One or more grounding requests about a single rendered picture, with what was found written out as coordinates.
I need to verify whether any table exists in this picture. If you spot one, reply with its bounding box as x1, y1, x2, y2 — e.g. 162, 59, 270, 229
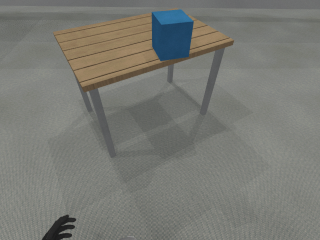
53, 8, 234, 158

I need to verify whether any carton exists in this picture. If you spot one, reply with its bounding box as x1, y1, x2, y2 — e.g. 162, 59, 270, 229
151, 9, 194, 61

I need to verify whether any left robot hand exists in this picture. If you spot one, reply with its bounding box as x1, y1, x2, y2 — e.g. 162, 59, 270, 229
42, 214, 76, 240

